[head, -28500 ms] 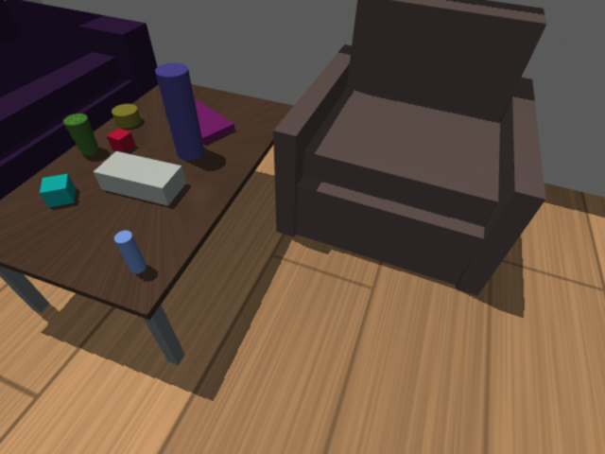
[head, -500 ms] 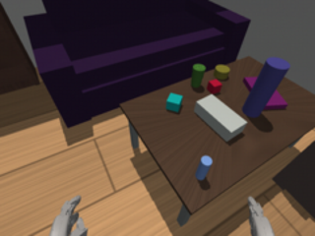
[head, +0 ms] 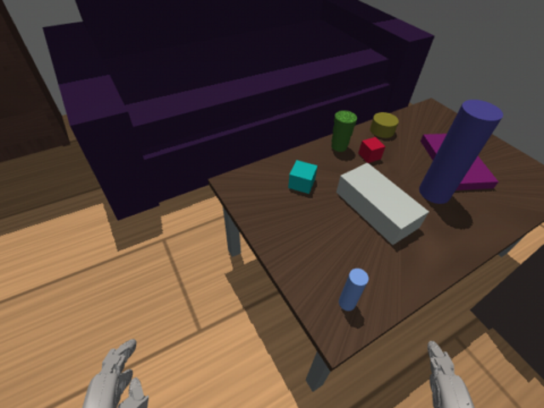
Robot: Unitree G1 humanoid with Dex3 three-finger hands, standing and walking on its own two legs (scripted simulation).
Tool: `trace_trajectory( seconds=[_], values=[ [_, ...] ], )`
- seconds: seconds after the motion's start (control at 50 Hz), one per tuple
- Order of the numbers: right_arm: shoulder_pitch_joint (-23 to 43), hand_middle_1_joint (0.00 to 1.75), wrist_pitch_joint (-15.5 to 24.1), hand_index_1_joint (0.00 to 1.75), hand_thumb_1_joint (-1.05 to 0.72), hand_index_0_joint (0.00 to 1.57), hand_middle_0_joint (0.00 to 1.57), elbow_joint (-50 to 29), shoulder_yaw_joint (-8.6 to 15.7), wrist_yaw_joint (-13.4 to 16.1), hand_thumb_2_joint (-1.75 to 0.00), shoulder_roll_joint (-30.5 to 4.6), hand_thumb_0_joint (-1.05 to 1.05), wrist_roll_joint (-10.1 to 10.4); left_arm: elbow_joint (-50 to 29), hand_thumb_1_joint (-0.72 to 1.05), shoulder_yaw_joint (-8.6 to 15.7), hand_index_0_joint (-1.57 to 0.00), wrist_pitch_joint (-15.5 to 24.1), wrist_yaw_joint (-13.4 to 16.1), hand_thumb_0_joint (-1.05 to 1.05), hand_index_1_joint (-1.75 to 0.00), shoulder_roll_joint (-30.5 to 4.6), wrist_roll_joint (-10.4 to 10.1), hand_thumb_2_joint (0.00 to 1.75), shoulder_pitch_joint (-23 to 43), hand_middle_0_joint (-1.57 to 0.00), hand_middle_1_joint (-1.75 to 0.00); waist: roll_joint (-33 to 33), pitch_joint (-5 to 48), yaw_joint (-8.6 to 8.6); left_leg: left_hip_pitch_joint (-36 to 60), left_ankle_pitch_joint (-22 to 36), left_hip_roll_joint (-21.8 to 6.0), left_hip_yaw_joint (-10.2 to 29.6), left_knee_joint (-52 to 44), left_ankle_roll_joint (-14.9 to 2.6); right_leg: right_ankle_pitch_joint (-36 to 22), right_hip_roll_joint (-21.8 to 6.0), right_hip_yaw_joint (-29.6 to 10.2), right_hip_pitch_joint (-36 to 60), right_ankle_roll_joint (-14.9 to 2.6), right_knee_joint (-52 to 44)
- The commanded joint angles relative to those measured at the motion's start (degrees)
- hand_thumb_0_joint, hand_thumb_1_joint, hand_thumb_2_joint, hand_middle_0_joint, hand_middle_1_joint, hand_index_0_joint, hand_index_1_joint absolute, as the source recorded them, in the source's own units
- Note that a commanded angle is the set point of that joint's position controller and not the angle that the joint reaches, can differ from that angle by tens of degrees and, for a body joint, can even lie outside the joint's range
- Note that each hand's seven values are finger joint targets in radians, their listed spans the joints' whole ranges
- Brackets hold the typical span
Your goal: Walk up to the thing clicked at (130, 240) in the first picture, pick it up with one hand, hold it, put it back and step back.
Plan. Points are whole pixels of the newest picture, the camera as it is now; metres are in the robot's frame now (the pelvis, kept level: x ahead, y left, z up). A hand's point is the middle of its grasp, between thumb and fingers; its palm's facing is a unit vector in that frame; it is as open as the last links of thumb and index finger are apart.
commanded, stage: home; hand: right
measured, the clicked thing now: (352, 290) +0.44 -0.19 -0.24
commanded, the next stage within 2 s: stand in 0.28 s
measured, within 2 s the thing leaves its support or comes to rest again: neither
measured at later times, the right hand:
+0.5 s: hand out of the picture +0.14 -0.22 -0.10, palm faces -0.04 +0.93 -0.36, open 16.9 cm
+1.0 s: hand out of the picture +0.06 -0.25 -0.10, palm faces -0.02 +0.94 -0.35, open 7.7 cm
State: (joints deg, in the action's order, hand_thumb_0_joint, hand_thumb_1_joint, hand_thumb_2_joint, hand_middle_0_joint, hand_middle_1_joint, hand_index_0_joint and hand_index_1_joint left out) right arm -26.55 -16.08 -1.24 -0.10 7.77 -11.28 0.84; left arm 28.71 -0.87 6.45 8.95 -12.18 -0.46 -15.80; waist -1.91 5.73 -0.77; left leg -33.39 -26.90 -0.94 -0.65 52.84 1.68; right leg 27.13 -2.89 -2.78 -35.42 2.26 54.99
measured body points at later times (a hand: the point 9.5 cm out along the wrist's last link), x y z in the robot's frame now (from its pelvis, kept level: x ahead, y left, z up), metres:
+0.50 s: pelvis +0.00 +0.00 +0.01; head +0.02 +0.00 +0.46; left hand +0.14 +0.27 -0.09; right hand +0.14 -0.27 -0.08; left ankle +0.00 +0.14 -0.69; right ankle +0.01 -0.14 -0.69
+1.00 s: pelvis +0.01 -0.01 +0.05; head +0.01 +0.00 +0.50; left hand +0.07 +0.28 -0.09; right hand +0.06 -0.30 -0.08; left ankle +0.00 +0.14 -0.69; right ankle +0.01 -0.14 -0.69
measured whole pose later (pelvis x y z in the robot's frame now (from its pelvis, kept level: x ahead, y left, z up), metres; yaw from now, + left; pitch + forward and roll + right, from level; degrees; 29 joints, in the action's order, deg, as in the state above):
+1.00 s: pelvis +0.01 -0.01 +0.05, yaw +1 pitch -3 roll +0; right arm -11.0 0.6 61.2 0.1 1.2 -17.6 -1.4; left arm 62.1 0.5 -0.2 0.4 -18.2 1.2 -8.8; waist -0.9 -3.0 0.3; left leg -8.3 -15.2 -2.7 0.9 26.7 2.4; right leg 14.5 -1.3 0.0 -8.7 1.3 26.4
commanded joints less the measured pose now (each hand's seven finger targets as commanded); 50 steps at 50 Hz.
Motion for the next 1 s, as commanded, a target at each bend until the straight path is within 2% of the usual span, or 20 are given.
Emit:
trace_trajectory(
  seconds=[0.0, 0.08, 0.12, 0.2, 0.22, 0.28, 0.3, 0.32, 0.34, 0.36, 0.4, 0.42, 0.46, 0.5, 0.54, 0.58, 0.66, 0.7, 0.74, 0.98],
  values=[
    [2.6, 0.05, 2.9, 0.05, 0.58, 0.05, 0.05, -11.7, 3.2, 0.8, -0.03, -6.2, 0.00, -0.4, -9.2, 0.90, 2.8, -0.20, 3.0, 1.0, 0.00, -0.30, -6.6, -0.1, 0.90, 4.2, -0.20, -0.31, 1.3, 5.2, -0.63, 2.6, 11.9, 1.9, -2.5, -9.2, -1.00, -11.7, 2.0, 3.3, 4.5, -2.41, -8.2],
    [2.2, 0.04, 3.1, 0.04, 0.58, 0.05, 0.05, -11.2, 3.2, 0.7, -0.03, -6.1, 0.00, -0.4, -9.3, 0.90, 2.9, -0.20, 3.1, 1.1, 0.00, -0.31, -6.7, -0.1, 0.90, 4.4, -0.20, -0.31, 1.4, 5.2, -0.13, 2.4, 10.7, 1.9, -2.6, -9.1, -1.11, -10.7, 2.0, 3.3, 4.4, -2.39, -8.4],
    [1.0, 0.05, 3.0, 0.05, 0.56, 0.05, 0.05, -10.0, 3.2, 0.8, -0.05, -5.9, 0.00, -0.6, -9.1, 0.90, 3.0, -0.20, 3.1, 1.2, 0.00, -0.30, -6.8, -0.1, 0.90, 4.1, -0.20, -0.31, 2.0, 6.5, -0.05, 2.9, 12.9, 1.8, -2.6, -8.5, -1.02, -13.0, 2.0, 3.3, 5.1, -2.43, -7.8],
    [1.7, 0.05, 2.9, 0.05, 0.56, 0.05, 0.05, -11.0, 2.9, 0.9, -0.04, -6.0, 0.00, -0.5, -9.0, 0.90, 2.9, -0.20, 3.0, 1.4, 0.00, -0.30, -6.6, -0.1, 0.90, 3.9, -0.20, -0.31, 1.7, 6.4, -0.73, 3.0, 13.6, 1.6, -2.1, -9.1, -0.78, -12.9, 2.3, 3.6, 4.9, -2.56, -7.2],
    [1.7, 0.05, 2.9, 0.05, 0.57, 0.05, 0.05, -11.1, 3.8, 0.8, -0.04, -6.7, 0.00, -0.4, -9.1, 0.90, 2.8, -0.20, 3.0, 1.4, 0.00, -0.30, -6.5, -0.1, 0.90, 4.3, -0.20, -0.31, 1.8, 5.8, -0.38, 3.0, 12.3, 1.5, -2.0, -9.5, -0.76, -11.6, 2.4, 3.8, 4.2, -2.61, -7.4],
    [2.5, 0.05, 3.1, 0.05, 0.56, 0.05, 0.05, -11.0, 3.2, 0.8, -0.04, -6.3, 0.00, -0.4, -9.2, 0.90, 2.7, -0.20, 3.1, 1.4, 0.00, -0.30, -6.6, -0.1, 0.90, 4.6, -0.20, -0.30, 1.4, 4.3, -0.45, 1.9, 9.9, 1.6, -2.2, -9.8, -0.88, -9.5, 2.3, 3.7, 3.8, -2.51, -8.1],
    [10.7, 0.05, 10.0, 0.05, 0.52, 0.05, 0.05, 9.1, 5.5, -2.1, -0.06, -15.9, 0.00, -7.3, 3.9, 0.90, 4.2, -0.20, -0.2, -2.0, 0.00, -0.31, -15.5, 7.4, 0.90, 8.0, -0.20, -0.31, 4.6, -3.1, 1.54, 6.9, 7.1, -1.7, 4.6, -11.8, -4.81, -11.5, -0.1, -0.5, 7.1, -5.56, -11.1],
    [9.6, 0.05, 13.0, 0.05, 0.54, 0.05, 0.05, 15.6, 6.0, -3.6, -0.05, -16.1, 0.00, -6.8, 4.6, 0.90, 5.3, -0.20, -1.3, -3.7, 0.00, -0.31, -16.1, 7.5, 0.90, 6.3, -0.20, -0.31, 4.3, -0.6, 0.73, 8.1, 8.6, -3.0, 6.1, -12.0, -6.19, -10.6, 0.2, 0.1, 9.1, -6.62, -11.1],
    [9.5, 0.05, 14.8, 0.05, 0.56, 0.05, 0.05, 17.4, 5.9, -4.4, -0.04, -17.2, 0.00, -6.6, 4.7, 0.90, 5.4, -0.20, -2.0, -4.6, 0.00, -0.31, -15.6, 6.9, 0.90, 6.8, -0.20, -0.31, 5.4, -1.1, 0.53, 7.4, 9.5, -2.9, 6.3, -12.9, -6.56, -9.5, 0.4, 0.3, 8.7, -6.73, -10.4],
    [9.5, 0.04, 15.9, 0.04, 0.59, 0.05, 0.05, 19.9, 5.4, -4.9, -0.02, -15.9, 0.00, -6.1, 5.9, 0.90, 5.2, -0.20, -2.3, -5.4, 0.00, -0.31, -15.1, 5.9, 0.90, 6.3, -0.20, -0.31, 5.0, -0.6, 0.46, 7.7, 11.4, -3.4, 6.8, -12.6, -6.12, -10.8, 0.3, 0.3, 11.4, -6.72, -11.4],
    [10.7, 0.20, 17.1, 0.20, 0.43, 0.20, 0.20, 24.4, 4.7, -6.0, -0.18, -16.3, 0.00, -4.6, 7.4, 0.90, 4.7, -0.20, -2.7, -7.0, 0.00, -0.30, -15.3, 4.1, 0.90, 6.5, -0.20, -0.30, 5.0, -0.5, 0.28, 9.2, 12.4, -3.4, 6.8, -13.6, -5.62, -10.9, 0.6, -0.3, 12.5, -6.26, -13.3],
    [11.6, 0.28, 17.3, 0.28, 0.35, 0.20, 0.20, 26.5, 4.6, -6.2, -0.26, -15.8, 0.00, -3.9, 8.6, 0.90, 4.9, -0.20, -3.0, -7.5, 0.00, -0.30, -15.5, 3.4, 0.90, 6.6, -0.20, -0.30, 4.4, -0.1, 0.43, 10.4, 12.4, -3.5, 6.4, -14.1, -5.37, -11.0, 0.8, -0.4, 12.3, -5.98, -13.8],
    [13.1, 0.30, 17.6, 0.30, 0.19, 0.20, 0.20, 30.3, 4.6, -6.3, -0.42, -15.6, 0.00, -3.6, 10.9, 0.90, 5.1, -0.20, -3.4, -8.0, 0.00, -0.30, -15.9, 3.4, 0.90, 6.6, -0.20, -0.30, 1.8, -0.8, 0.48, 11.0, 10.7, -2.9, 5.7, -14.1, -5.00, -10.3, 0.1, -1.9, 12.6, -5.96, -16.6],
    [12.8, 0.30, 18.0, 0.30, 0.03, 0.20, 0.20, 34.3, 4.5, -6.3, -0.58, -15.5, 0.00, -3.7, 13.0, 0.90, 5.1, -0.20, -3.5, -8.2, 0.00, -0.30, -16.2, 3.5, 0.90, 7.3, -0.20, -0.30, -1.2, -0.8, 1.15, 12.8, 13.5, -2.1, 4.1, -13.6, -4.46, -12.6, -1.4, -3.7, 13.9, -6.27, -19.1],
    [13.1, 0.30, 18.3, 0.30, -0.13, 0.20, 0.20, 37.9, 4.5, -6.2, -0.74, -15.9, 0.00, -3.7, 14.7, 0.90, 5.2, -0.20, -3.5, -8.2, 0.00, -0.30, -16.6, 3.1, 0.90, 7.5, -0.20, -0.30, -0.5, -1.9, 1.32, 15.1, 15.4, -2.3, 4.2, -15.3, -4.32, -14.8, -1.9, -4.4, 14.3, -6.20, -20.8],
    [12.5, 0.30, 18.8, 0.30, -0.29, 0.20, 0.20, 41.5, 4.6, -6.0, -0.90, -17.3, 0.00, -3.6, 16.7, 0.90, 5.1, -0.20, -3.7, -8.1, 0.00, -0.30, -16.4, 2.6, 0.90, 6.9, -0.20, -0.30, 2.4, 0.0, 0.95, 18.4, 22.8, -3.5, 5.2, -16.5, -4.58, -21.9, -1.2, -2.4, 17.1, -5.68, -19.3],
    [13.8, 0.30, 18.4, 0.30, -0.61, 0.20, 0.20, 46.9, 4.1, -5.7, -0.90, -17.0, 0.00, -2.9, 20.8, 0.90, 5.0, -0.20, -4.4, -7.6, 0.00, -0.30, -17.4, 2.3, 0.90, 6.5, -0.20, -0.30, -0.4, -1.4, 0.96, 19.2, 25.3, -3.6, 4.5, -18.5, -3.79, -26.7, -2.4, -2.9, 21.6, -5.68, -23.6],
    [13.3, 0.30, 18.4, 0.30, -0.77, 0.20, 0.20, 49.9, 3.8, -5.5, -0.90, -17.8, 0.00, -2.7, 22.4, 0.90, 4.9, -0.20, -4.6, -7.6, 0.00, -0.30, -17.5, 2.0, 0.90, 6.6, -0.20, -0.30, 1.0, -1.3, 1.12, 21.4, 27.1, -4.0, 4.5, -20.5, -3.63, -28.6, -2.6, -2.9, 23.2, -5.57, -24.4],
    [14.0, 0.30, 18.3, 0.30, -0.90, 0.20, 0.20, 52.4, 3.6, -5.4, -0.90, -18.2, 0.00, -2.6, 24.3, 0.90, 4.8, -0.20, -5.1, -7.5, 0.00, -0.30, -17.7, 1.8, 0.90, 6.9, -0.20, -0.30, 1.5, -2.7, 1.17, 22.6, 26.9, -4.5, 4.9, -23.3, -3.28, -26.4, -2.5, -2.5, 23.6, -5.34, -26.1],
    [17.8, 0.30, 18.0, 0.30, -0.90, 0.20, 0.20, 61.1, 2.4, -5.6, -0.90, -18.1, 0.00, -2.1, 31.4, 0.90, 3.8, -0.20, -5.5, -7.7, 0.00, -0.30, -17.8, 1.5, 0.90, 9.4, -0.20, -0.30, 3.2, -6.8, 0.64, 24.7, 24.5, -5.5, 5.4, -32.6, -2.03, -22.0, -2.8, -1.3, 28.5, -3.75, -34.7]
  ],
)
